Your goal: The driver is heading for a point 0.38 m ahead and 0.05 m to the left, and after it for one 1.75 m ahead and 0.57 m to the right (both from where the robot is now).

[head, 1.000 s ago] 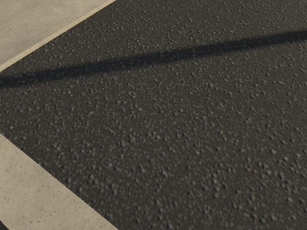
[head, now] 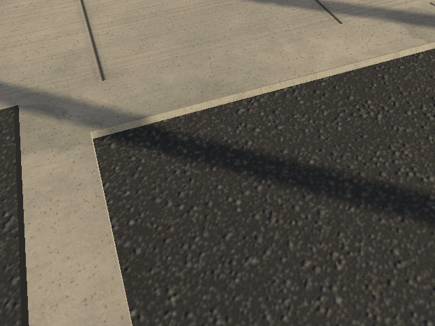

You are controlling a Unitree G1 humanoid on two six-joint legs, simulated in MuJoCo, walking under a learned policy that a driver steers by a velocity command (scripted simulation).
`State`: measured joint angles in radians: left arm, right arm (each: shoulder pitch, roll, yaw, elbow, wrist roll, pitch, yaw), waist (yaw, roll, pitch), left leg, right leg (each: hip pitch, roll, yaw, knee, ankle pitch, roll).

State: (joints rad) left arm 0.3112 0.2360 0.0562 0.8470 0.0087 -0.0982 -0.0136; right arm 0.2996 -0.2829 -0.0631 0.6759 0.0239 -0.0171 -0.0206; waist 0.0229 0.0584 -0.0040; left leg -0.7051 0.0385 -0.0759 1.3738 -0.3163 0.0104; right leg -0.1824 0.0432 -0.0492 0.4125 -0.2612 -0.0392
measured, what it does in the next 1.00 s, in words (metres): walks ahead: left foot, then right foot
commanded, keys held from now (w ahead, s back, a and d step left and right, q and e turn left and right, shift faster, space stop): w+q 0.26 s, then e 0.74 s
